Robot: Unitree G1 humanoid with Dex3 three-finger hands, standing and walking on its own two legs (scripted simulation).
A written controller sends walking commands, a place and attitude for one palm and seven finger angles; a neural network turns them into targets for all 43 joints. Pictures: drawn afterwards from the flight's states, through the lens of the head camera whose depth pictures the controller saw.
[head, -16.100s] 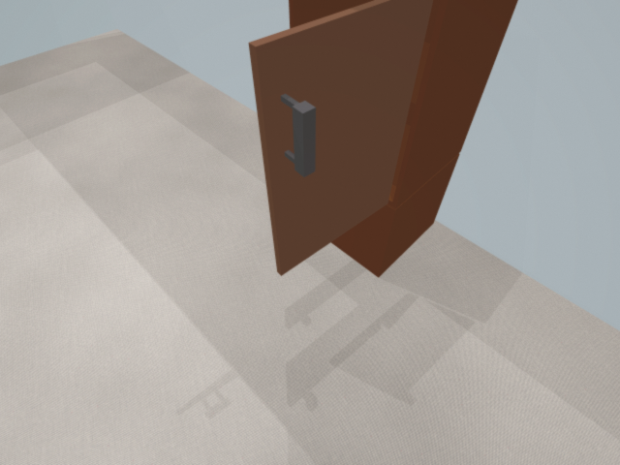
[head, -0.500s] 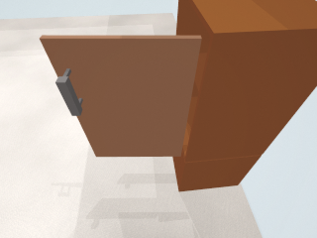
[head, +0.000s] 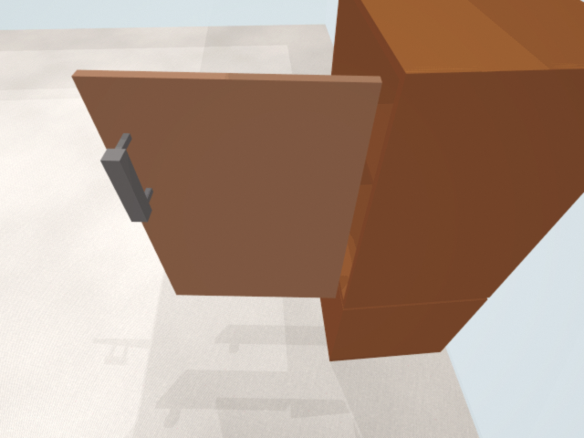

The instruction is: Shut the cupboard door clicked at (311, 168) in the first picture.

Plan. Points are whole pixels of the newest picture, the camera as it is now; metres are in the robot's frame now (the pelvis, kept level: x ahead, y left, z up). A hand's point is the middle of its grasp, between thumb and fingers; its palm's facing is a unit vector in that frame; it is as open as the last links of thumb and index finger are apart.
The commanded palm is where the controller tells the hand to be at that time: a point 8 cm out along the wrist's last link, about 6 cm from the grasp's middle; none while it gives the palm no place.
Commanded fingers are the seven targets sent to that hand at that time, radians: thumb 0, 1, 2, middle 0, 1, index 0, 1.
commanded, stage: look again from close up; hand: left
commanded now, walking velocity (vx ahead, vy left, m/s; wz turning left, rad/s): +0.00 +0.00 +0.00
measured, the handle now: (133, 178) +0.46 +0.29 +0.09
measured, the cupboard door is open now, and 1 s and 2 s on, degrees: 84 84 84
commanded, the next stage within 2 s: shuffle to correct the standing spot in 0.34 s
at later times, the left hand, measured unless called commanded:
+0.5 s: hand out of the picture +0.03 +0.18 -0.17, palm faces +0.00 -0.98 -0.22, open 7.4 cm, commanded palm none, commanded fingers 0.00 0.90 0.90 -0.20 -0.30 -0.20 -0.30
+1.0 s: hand out of the picture +0.01 +0.24 -0.19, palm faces +0.06 -0.97 -0.22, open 7.4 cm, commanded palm none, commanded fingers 0.00 0.90 0.90 -0.20 -0.30 -0.20 -0.30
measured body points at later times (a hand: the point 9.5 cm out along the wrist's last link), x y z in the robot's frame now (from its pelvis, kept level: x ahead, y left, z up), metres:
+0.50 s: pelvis +0.01 +0.00 +0.00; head +0.02 +0.00 +0.45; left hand +0.03 +0.23 -0.15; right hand +0.03 -0.23 -0.16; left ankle -0.02 +0.10 -0.74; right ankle -0.01 -0.09 -0.74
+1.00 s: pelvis +0.01 +0.05 -0.01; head +0.03 +0.06 +0.44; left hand +0.01 +0.29 -0.17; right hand +0.02 -0.18 -0.16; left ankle -0.02 +0.10 -0.74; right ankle -0.03 -0.08 -0.70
